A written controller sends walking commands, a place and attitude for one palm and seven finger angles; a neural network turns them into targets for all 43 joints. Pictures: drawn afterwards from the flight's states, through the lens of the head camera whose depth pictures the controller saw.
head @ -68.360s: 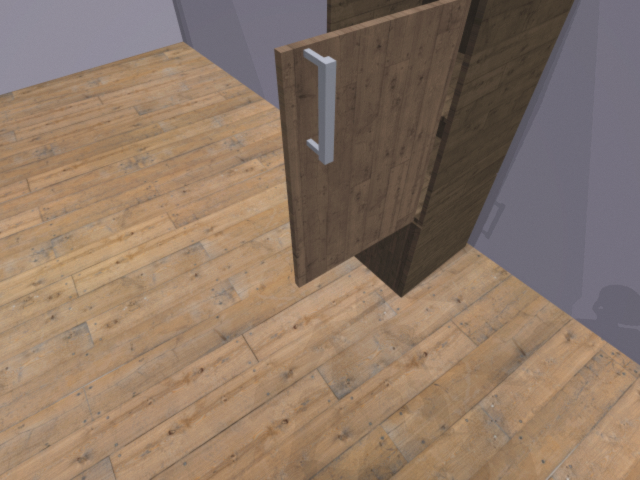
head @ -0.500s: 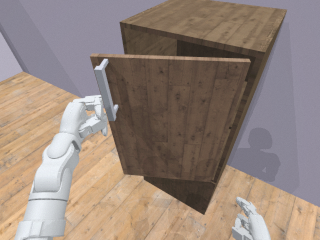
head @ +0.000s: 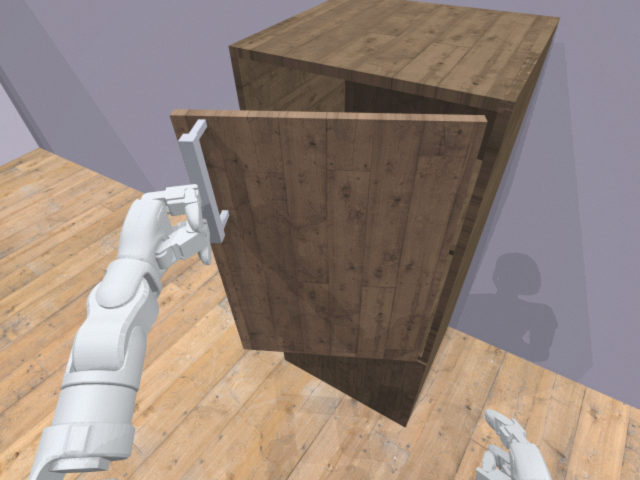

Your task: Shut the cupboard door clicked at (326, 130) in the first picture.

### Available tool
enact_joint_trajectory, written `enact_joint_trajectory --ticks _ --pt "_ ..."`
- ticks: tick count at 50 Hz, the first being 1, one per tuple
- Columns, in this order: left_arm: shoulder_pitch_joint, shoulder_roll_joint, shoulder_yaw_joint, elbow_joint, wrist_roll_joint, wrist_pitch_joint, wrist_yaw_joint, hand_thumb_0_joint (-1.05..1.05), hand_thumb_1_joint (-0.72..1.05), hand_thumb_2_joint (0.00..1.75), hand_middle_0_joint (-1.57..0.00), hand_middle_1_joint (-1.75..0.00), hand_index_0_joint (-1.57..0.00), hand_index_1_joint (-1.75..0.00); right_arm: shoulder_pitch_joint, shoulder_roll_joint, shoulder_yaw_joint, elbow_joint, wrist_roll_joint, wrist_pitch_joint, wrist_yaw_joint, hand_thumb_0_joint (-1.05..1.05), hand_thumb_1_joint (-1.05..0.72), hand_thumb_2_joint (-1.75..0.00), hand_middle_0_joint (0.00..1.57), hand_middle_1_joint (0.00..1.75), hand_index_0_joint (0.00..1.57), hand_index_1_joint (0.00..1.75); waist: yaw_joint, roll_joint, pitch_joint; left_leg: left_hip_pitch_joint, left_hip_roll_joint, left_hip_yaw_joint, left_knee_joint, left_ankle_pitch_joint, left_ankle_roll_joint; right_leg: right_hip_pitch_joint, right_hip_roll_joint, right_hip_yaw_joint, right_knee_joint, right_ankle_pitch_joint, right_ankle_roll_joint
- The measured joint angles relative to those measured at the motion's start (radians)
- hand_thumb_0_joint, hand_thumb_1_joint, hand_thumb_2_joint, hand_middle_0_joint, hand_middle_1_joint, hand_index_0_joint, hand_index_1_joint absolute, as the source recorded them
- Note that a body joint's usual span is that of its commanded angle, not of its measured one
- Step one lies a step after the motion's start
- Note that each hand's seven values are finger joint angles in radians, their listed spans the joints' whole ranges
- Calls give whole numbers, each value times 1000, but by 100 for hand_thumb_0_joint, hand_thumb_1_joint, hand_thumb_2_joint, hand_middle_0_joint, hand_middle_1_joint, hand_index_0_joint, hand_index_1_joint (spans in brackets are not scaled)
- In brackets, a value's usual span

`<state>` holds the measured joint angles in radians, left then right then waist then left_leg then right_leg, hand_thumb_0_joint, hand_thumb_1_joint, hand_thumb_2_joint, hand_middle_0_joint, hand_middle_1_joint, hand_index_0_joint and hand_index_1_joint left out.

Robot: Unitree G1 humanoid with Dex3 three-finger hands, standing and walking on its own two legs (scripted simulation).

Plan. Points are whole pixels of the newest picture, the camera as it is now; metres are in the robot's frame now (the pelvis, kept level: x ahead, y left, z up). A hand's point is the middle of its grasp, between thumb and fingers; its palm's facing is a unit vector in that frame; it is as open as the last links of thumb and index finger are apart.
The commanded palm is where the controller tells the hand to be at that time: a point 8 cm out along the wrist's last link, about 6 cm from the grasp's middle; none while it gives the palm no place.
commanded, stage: push the door shut along its arc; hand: left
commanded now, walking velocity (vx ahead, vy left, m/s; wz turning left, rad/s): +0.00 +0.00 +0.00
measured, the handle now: (208, 185) +0.45 +0.19 +0.16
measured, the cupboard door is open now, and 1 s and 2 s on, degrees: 26 13 2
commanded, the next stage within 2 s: pull the fist back off the door in 1.98 s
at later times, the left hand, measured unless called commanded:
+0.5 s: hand (214, 206) +0.40 +0.17 +0.17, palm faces -0.08 -1.00 -0.05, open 3.2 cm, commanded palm +0.39 +0.21 +0.16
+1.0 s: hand (238, 180) +0.45 +0.15 +0.17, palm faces -0.23 -0.97 -0.04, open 3.1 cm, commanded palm +0.45 +0.20 +0.16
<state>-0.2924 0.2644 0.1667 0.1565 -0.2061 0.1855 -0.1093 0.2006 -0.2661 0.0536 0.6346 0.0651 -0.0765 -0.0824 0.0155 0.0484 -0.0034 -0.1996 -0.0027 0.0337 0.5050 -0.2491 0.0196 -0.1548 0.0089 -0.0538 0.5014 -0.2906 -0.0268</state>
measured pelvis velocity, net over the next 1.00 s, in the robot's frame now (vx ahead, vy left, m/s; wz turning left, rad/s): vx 0.01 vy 0.02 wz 0.00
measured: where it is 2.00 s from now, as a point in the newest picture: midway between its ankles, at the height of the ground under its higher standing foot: outside the picture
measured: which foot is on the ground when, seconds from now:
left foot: down 0.00-1.00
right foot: down 0.00-1.00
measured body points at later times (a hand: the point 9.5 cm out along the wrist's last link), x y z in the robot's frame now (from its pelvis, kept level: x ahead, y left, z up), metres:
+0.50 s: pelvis +0.00 +0.00 +0.00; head +0.00 -0.01 +0.45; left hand +0.40 +0.22 +0.17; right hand +0.14 -0.25 -0.10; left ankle +0.02 +0.11 -0.74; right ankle -0.01 -0.10 -0.74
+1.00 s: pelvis +0.01 +0.02 -0.01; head +0.03 +0.01 +0.44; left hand +0.46 +0.20 +0.17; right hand +0.09 -0.25 -0.12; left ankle +0.02 +0.11 -0.74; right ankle -0.01 -0.10 -0.74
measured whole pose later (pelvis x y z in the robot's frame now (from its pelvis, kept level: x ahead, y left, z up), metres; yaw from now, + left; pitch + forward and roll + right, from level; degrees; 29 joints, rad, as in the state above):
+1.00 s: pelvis +0.01 +0.02 -0.01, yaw +0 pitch +4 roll -1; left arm -0.84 0.38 0.18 0.91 -0.20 -0.06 -0.35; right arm 0.31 -0.29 0.04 0.69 0.05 -0.11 -0.07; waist -0.08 0.03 -0.03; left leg -0.38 -0.02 0.04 0.59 -0.28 0.04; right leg -0.34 -0.01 -0.04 0.58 -0.31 -0.01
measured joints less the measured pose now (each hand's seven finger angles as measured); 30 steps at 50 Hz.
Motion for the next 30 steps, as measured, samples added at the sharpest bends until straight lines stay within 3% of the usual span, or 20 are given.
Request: enact_joint_trajectory --ticks 12,23,30 --pt "-123 9 3 174 -4 4 -24 1 90 90 -130 -150 -130 -150 -18 17 20 -3 0 12 -2 1 -90 -90 20 30 21 30 -21 -4 -15 -18 -1 0 -9 10 -2 -23 -1 0 2 3 -2" --pt "-231 78 31 332 -11 -77 -120 3 88 91 -130 -150 -130 -150 29 -8 6 17 4 9 -8 1 -90 -90 20 30 21 30 -36 -11 -3 -52 1 -1 8 1 0 -52 1 0 9 0 -2" --pt "-310 91 24 429 -14 -110 -153 2 89 91 -131 -150 -130 -150 51 -23 -7 30 5 0 -7 1 -90 -90 20 30 20 30 -50 -12 -6 -83 -5 -1 22 -5 6 -82 -6 -1 22 -5 4"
